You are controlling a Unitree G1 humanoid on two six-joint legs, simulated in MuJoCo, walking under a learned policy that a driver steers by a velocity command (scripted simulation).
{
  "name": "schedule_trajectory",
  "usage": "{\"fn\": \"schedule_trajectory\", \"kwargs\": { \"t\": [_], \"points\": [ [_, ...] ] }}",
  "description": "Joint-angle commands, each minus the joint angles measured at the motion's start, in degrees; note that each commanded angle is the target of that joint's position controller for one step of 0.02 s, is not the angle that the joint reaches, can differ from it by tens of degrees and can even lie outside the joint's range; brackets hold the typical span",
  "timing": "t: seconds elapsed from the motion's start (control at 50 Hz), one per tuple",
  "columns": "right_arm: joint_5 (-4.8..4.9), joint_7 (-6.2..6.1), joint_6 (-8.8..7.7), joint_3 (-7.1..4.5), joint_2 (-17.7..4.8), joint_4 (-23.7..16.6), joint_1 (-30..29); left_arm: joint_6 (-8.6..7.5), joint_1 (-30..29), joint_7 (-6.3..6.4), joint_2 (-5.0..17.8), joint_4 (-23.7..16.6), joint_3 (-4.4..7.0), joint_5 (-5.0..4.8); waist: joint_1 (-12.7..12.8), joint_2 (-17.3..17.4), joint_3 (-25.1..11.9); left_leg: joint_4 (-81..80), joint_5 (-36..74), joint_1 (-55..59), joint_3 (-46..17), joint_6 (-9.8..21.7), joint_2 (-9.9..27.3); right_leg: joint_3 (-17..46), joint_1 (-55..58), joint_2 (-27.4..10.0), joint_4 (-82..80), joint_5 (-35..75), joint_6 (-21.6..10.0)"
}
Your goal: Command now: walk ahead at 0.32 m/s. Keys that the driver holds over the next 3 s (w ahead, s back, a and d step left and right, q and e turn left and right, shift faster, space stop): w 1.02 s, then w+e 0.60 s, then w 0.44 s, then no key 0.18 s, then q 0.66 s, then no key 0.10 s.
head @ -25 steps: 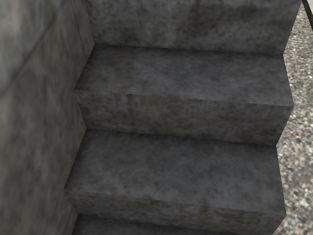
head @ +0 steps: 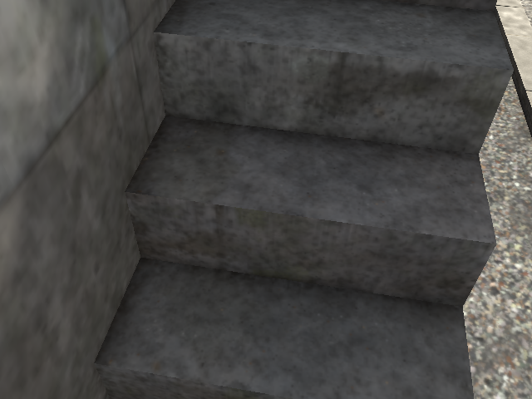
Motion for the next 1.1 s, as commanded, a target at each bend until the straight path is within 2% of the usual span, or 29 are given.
{"fn": "schedule_trajectory", "kwargs": {
  "t": [0.02,0.1,0.12,0.14,0.18,0.22,0.24,0.26,0.28,0.34,0.4,0.42,0.46,0.5,0.58,0.68,0.7,0.72,0.74,0.78,0.8,0.82,0.86,0.9,0.92,0.96,1.0,1.04,1.1],
  "points": [
    [-0.32,0.26,-0.99,-0.09,-4.4,-3.4,-0.4,-0.15,-1.0,-0.53,6.8,-1.6,1.05,0.38,-1.2,-5.2,8.9,-2.5,-4.4,-7.3,1.4,2.5,0.6,16.0,-3.6,-13.4,-9.4,-12.0,-10.6],
    [-0.36,-2.06,-0.88,-1.59,-9.7,2.2,18.6,-2.26,-6.8,-3.37,3.1,-5.2,-0.13,-0.48,-7.6,19.3,5.4,-23.5,-6.4,23.3,-32.2,12.6,14.8,1.5,-36.1,-1.5,27.6,-4.8,-2.7],
    [-0.57,-2.01,-0.97,-1.68,-9.4,2.4,19.3,-2.45,-6.1,-4.26,3.7,-4.5,0.23,0.29,-8.2,14.6,5.1,-23.2,1.6,25.2,-34.8,15.3,16.7,2.2,-43.3,-0.5,45.8,-9.6,-1.3],
    [-3.77,5.62,-1.82,-1.24,-5.0,8.0,26.0,-1.26,-12.4,-3.1,-0.3,-2.9,-3.07,0.7,-14.2,21.1,1.7,-17.8,8.1,25.1,-36.5,19.8,18.0,14.2,-56.3,1.8,85.9,-11.7,-5.5],
    [-4.77,9.4,-1.64,1.08,1.6,13.1,26.3,-0.12,-14.9,-2.51,-1.1,-8.7,-3.63,0.43,-8.8,2.5,1.9,-15.5,5.0,25.8,-24.6,16.7,17.2,16.0,-78.7,2.3,106.2,-5.9,-12.9],
    [-5.62,9.13,-2.58,2.76,7.3,15.2,20.9,0.94,-27.2,-1.93,0.4,-18.4,-4.96,1.05,-4.0,1.1,-2.7,-16.1,10.2,17.6,-11.8,11.1,11.7,7.4,-76.9,-3.3,96.8,-14.2,-13.3],
    [-0.67,3.06,-4.15,0.11,-1.4,11.1,16.6,-0.73,-24.5,-3.02,-9.1,-16.1,-6.08,3.36,-4.9,2.2,7.2,-19.0,3.5,20.5,-12.2,9.7,10.9,1.0,-80.7,-0.2,107.8,-15.1,-5.8],
    [-6.1,6.5,-2.48,2.55,6.5,16.7,14.9,1.48,-31.6,-2.11,-1.7,-23.6,-7.94,-1.06,-0.3,2.0,-4.0,-20.4,5.7,4.0,-10.6,8.9,10.1,5.9,-72.3,-6.9,89.2,-18.2,-11.9],
    [-6.96,8.49,-2.51,2.04,3.8,14.2,11.5,2.73,-37.3,-0.58,0.2,-27.1,-7.64,-1.05,0.2,-1.2,-0.9,-26.1,2.1,-9.5,-7.8,9.2,6.5,1.8,-60.1,-8.3,69.3,-13.9,-11.7],
    [-1.29,14.0,-4.01,-1.61,-10.7,13.0,9.2,5.89,-31.3,-3.72,-4.4,-22.8,-11.07,-2.52,5.7,12.0,0.9,-43.0,44.2,-22.2,-12.1,17.0,17.0,-5.1,-27.3,-1.3,64.4,-23.8,-1.6],
    [-3.97,16.27,-6.39,-2.15,-9.3,14.5,14.4,7.21,-16.0,-5.05,5.4,-14.4,-6.76,-1.53,5.9,4.1,-12.3,-16.7,112.6,7.6,0.3,12.7,12.4,-0.1,-26.6,1.5,48.6,0.4,-9.3],
    [5.01,6.43,-6.97,-2.47,-6.5,8.2,9.6,3.32,3.5,-1.08,0.1,-10.8,-4.27,1.88,12.2,2.9,-18.2,0.8,102.9,0.8,5.1,9.5,11.4,7.1,-3.2,-1.3,43.1,-20.1,-11.0],
    [1.0,3.24,-6.36,-1.65,-3.1,3.9,-1.0,2.59,6.8,2.31,7.6,-4.8,-1.54,1.19,13.6,-21.4,-9.8,42.9,27.5,-25.3,7.4,5.2,-3.8,44.8,-0.6,-15.1,8.2,-24.5,-19.7],
    [-4.59,2.56,-4.54,-0.12,5.1,-6.0,-10.2,1.2,-3.0,1.45,8.3,-3.7,-0.27,0.69,5.0,-9.1,2.8,82.6,9.3,-41.4,-5.3,3.9,-4.0,48.8,-13.4,-16.1,-2.4,-29.3,-15.1],
    [-2.51,-0.14,-2.39,2.3,8.3,-10.3,-5.3,-3.38,-3.5,-0.56,-5.2,4.3,-3.13,-0.62,-7.0,-2.2,11.9,85.3,11.4,-48.7,-6.1,3.3,-3.7,26.0,-20.9,-14.3,-4.6,-13.4,-5.6],
    [0.9,-1.43,-1.17,2.69,8.4,-15.7,-18.7,-6.33,3.3,-1.66,1.8,7.0,-2.08,-0.55,-3.1,-1.3,9.5,98.8,4.5,-59.1,2.4,2.2,-5.9,17.5,-11.5,-16.2,-13.0,6.8,-10.0],
    [-3.52,7.66,0.49,3.42,6.7,-10.8,-16.3,-1.87,7.7,-2.52,-4.7,5.7,-5.13,5.7,-2.2,3.2,-2.7,99.6,10.0,-69.9,-6.1,7.3,-7.8,24.8,-1.7,-17.6,-3.5,17.5,-13.4],
    [-2.81,9.74,0.06,2.97,4.9,-12.5,-18.7,0.3,9.9,-4.73,-1.8,5.8,-4.84,7.67,-3.2,2.2,-1.2,89.6,12.4,-74.5,-3.4,7.7,-8.2,18.5,3.9,-16.1,-2.9,24.8,-11.8],
    [-0.09,2.01,-0.63,4.33,10.4,-19.1,-29.1,-1.88,13.4,-2.61,4.6,8.3,-0.48,-0.52,1.0,-1.8,6.9,82.3,-0.9,-65.1,9.5,4.5,-5.4,9.0,1.9,-14.9,-13.4,22.8,-4.3],
    [3.38,-0.75,0.38,5.84,6.8,-21.9,-32.8,-2.98,13.6,0.35,3.0,10.1,-1.91,-4.62,0.5,-2.6,7.6,49.0,-1.8,-31.0,22.9,3.3,-0.8,4.2,-17.4,-11.1,-30.7,37.5,-4.9],
    [0.88,7.81,6.67,5.68,7.5,-30.4,-40.0,-0.04,21.4,-6.67,3.2,13.8,-4.9,5.73,-8.5,-19.8,-14.3,44.5,-12.8,-23.4,14.0,0.9,-8.0,13.7,-16.9,-15.9,-17.5,84.9,-17.5],
    [0.01,11.65,9.45,5.1,5.9,-24.8,-29.9,-0.84,12.9,-10.43,9.3,11.1,-3.13,4.99,-11.5,-22.0,-6.2,43.6,-9.1,-31.1,13.3,-0.2,-9.2,13.3,-7.5,-26.2,-14.0,116.8,-22.5],
    [-0.32,10.43,10.2,1.76,-0.2,-18.1,-13.7,0.01,14.5,-11.01,14.7,11.7,0.66,3.33,-12.6,-15.7,-19.4,21.4,3.6,-23.7,13.3,2.9,-11.9,6.6,14.2,-23.1,3.5,139.9,-20.8],
    [-1.06,8.87,9.35,-0.7,-8.0,-5.1,9.3,1.58,16.5,-12.06,2.2,10.8,-2.44,6.12,-13.7,9.7,-29.1,1.7,8.0,14.9,-25.0,16.7,0.1,14.9,-19.4,-11.6,35.4,71.8,-14.9],
    [-2.76,8.84,8.49,-0.89,-5.6,-6.3,11.8,3.39,13.1,-12.86,3.7,14.0,-0.64,2.12,-16.5,10.7,-21.5,-12.2,-19.3,4.9,-47.6,20.8,8.1,22.1,-30.7,-1.2,65.6,34.1,-9.5],
    [-0.65,9.38,2.04,1.06,5.1,2.3,5.0,4.0,2.0,-6.06,-3.4,8.2,-2.21,0.21,-7.5,2.6,-3.1,-10.0,-21.2,-1.9,-38.6,15.9,7.4,27.0,-56.9,0.2,86.5,30.4,-10.4],
    [-0.29,11.93,-1.67,4.81,16.0,5.9,-3.2,4.26,4.8,-1.58,-2.2,4.1,-2.01,-0.27,0.6,-8.5,-6.1,-9.2,5.6,-1.8,-19.5,13.1,6.5,23.7,-60.8,-2.4,86.2,29.9,-7.8],
    [1.95,14.07,-3.44,5.35,17.8,3.7,-11.7,4.15,1.2,-1.18,-5.2,0.9,-2.39,-1.09,6.1,-3.9,-4.5,-9.9,16.2,-10.1,-4.3,8.6,3.2,14.3,-56.2,-7.3,83.1,17.9,-4.1],
    [-2.38,12.32,-3.06,2.76,9.2,8.5,0.5,3.51,-4.5,-0.64,-6.1,-1.2,-3.81,-1.3,2.1,6.5,-1.3,-14.9,3.8,-7.7,-7.8,9.8,6.1,8.4,-71.1,-5.4,111.0,-1.5,-7.0]
  ]
}}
